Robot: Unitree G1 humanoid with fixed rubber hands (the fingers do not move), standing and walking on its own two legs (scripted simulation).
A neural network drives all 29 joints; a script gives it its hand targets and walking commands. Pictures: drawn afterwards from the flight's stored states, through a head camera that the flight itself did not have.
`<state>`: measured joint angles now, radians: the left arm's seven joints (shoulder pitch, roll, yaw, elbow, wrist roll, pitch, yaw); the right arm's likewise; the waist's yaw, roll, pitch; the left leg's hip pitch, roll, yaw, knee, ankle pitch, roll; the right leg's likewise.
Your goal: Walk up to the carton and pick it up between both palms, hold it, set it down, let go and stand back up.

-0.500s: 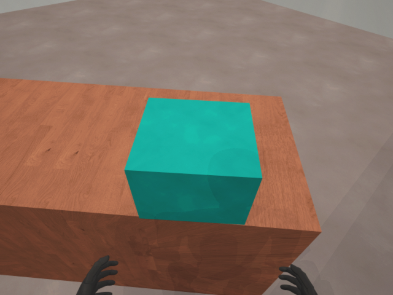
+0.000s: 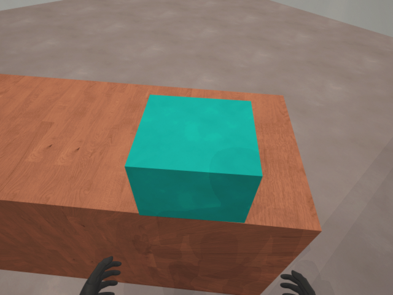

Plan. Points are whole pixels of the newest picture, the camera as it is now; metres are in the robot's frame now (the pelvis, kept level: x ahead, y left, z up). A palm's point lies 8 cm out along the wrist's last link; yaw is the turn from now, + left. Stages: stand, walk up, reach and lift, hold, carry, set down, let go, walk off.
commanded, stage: stand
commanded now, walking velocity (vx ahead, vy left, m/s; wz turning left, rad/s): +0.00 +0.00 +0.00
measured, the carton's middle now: (196, 157) +0.43 +0.02 +0.03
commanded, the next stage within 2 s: none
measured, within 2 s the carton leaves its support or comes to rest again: neither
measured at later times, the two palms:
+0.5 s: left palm out of the picture -0.04 +0.24 -0.15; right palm out of the picture +0.06 -0.22 -0.14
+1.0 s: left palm out of the picture -0.06 +0.20 -0.16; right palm out of the picture +0.01 -0.21 -0.15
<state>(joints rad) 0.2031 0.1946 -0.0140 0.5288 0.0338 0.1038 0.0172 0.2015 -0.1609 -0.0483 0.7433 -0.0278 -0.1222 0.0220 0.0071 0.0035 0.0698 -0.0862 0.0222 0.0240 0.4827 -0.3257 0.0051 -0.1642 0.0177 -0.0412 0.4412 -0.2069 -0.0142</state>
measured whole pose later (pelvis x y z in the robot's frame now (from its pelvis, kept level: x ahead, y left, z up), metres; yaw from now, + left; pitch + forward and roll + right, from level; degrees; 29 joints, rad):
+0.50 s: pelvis -0.01 +0.00 -0.01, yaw +6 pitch -2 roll -1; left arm 0.36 0.18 0.04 0.97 0.03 0.01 0.02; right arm 0.34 -0.17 -0.03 0.88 -0.02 0.01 -0.01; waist 0.03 0.02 -0.01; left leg -0.22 -0.03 -0.08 0.60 -0.35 0.02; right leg -0.25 -0.04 -0.14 0.54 -0.27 0.00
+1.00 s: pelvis -0.02 +0.00 -0.01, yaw +8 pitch -2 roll -1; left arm 0.31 0.12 0.02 1.11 0.02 0.01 0.03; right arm 0.34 -0.12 0.00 1.03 -0.02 0.01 -0.04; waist 0.02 0.01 0.01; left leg -0.22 -0.03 -0.10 0.57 -0.32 0.01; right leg -0.24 -0.05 -0.17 0.52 -0.24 -0.01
